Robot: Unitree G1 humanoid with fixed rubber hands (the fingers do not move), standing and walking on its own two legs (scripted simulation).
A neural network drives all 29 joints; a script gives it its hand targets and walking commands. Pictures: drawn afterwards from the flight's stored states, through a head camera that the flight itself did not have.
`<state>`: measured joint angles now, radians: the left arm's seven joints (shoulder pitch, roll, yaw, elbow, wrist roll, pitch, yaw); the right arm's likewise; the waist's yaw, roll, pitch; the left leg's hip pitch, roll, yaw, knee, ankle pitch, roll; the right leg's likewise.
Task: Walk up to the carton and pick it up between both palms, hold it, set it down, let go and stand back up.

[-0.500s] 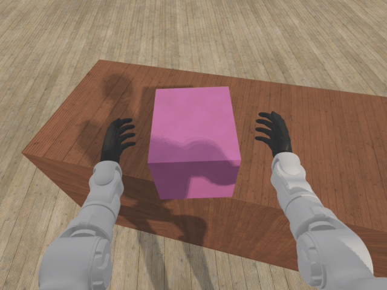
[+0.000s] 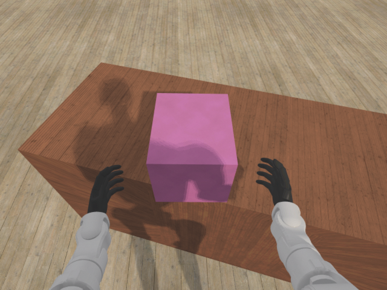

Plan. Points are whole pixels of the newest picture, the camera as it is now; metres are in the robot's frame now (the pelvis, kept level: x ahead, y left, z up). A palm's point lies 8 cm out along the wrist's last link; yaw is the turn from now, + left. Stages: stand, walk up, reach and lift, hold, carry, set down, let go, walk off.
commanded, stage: set down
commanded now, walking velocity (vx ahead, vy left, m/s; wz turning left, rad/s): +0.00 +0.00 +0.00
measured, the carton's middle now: (192, 147) +0.49 +0.00 -0.05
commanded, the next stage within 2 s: none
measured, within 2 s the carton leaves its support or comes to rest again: neither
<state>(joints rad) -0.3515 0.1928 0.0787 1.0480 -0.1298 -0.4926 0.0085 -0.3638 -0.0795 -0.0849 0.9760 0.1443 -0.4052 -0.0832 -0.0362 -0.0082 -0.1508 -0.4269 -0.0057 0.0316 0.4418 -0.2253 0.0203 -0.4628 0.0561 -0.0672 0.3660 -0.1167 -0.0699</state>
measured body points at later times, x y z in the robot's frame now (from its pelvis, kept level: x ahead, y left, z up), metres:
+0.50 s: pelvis +0.02 +0.02 +0.00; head +0.06 +0.03 +0.44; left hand +0.26 +0.22 -0.06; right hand +0.25 -0.20 -0.05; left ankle -0.02 +0.10 -0.74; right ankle +0.03 -0.07 -0.74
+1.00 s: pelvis +0.04 +0.02 +0.00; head +0.07 +0.04 +0.45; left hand +0.21 +0.23 -0.09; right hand +0.21 -0.20 -0.08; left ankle -0.02 +0.10 -0.74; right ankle +0.03 -0.07 -0.74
